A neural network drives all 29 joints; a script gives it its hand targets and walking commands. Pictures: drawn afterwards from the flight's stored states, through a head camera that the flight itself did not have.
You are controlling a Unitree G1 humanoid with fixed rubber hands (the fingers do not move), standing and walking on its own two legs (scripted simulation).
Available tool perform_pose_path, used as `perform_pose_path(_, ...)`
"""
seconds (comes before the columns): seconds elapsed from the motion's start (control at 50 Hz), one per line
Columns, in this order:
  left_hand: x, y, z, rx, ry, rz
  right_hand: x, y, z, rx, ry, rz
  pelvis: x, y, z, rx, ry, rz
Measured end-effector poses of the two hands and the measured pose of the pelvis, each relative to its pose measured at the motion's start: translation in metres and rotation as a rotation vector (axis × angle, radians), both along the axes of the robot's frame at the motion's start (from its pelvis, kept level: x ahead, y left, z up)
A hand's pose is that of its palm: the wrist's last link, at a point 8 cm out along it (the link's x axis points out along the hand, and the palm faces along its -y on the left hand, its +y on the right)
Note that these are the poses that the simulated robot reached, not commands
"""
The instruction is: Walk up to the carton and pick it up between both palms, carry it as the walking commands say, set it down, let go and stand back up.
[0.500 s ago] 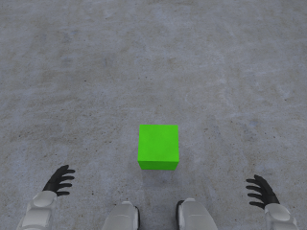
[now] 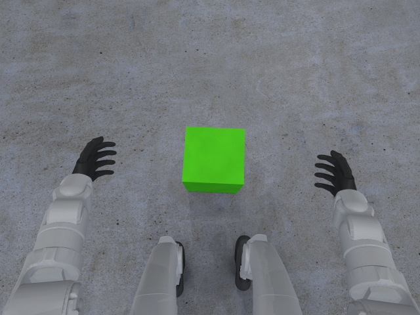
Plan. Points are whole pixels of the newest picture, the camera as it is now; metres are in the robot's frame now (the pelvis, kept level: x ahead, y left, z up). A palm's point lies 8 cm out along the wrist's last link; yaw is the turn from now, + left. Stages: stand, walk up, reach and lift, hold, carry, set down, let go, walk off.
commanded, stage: reach and lift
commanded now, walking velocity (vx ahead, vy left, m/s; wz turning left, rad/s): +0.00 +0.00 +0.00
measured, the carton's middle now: (213, 163) +0.49 +0.00 -0.58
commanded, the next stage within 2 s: none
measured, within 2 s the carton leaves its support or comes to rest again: neither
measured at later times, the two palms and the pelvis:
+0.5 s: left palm (129, 126) +0.47 +0.20 -0.15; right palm (305, 130) +0.47 -0.20 -0.15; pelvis -0.03 +0.01 -0.04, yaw +0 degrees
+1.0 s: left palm (141, 130) +0.49 +0.20 -0.23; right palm (288, 133) +0.49 -0.19 -0.23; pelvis -0.03 +0.00 -0.09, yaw +1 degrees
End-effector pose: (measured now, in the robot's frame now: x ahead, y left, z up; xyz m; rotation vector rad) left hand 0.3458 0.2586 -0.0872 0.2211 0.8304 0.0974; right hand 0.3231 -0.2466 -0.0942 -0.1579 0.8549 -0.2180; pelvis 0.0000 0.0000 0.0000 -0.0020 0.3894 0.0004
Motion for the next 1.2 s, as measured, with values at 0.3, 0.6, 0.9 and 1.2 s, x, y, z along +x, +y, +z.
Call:
perform_pose_path(0.3,0.074,-0.027,-0.033,-0.093,-0.087,0.042,0.091,0.033,-0.025,0.063,-0.114,0.048,-0.035,0.013,-0.03,0.008,0.153,-0.005)
perform_pose_path(0.6,0.152,-0.06,-0.061,-0.118,-0.223,0.056,0.177,0.049,-0.052,0.1,-0.252,0.048,-0.025,0.005,-0.05,0.022,0.324,-0.011)
perform_pose_path(0.9,0.138,-0.062,-0.102,-0.139,-0.165,0.055,0.157,0.057,-0.098,0.123,-0.191,0.04,-0.019,0.001,-0.065,0.02,0.458,-0.001)
perform_pose_path(1.2,0.151,-0.065,-0.219,-0.126,-0.191,0.07,0.168,0.058,-0.213,0.098,-0.203,0.019,-0.045,0.01,-0.162,0.017,0.429,-0.003)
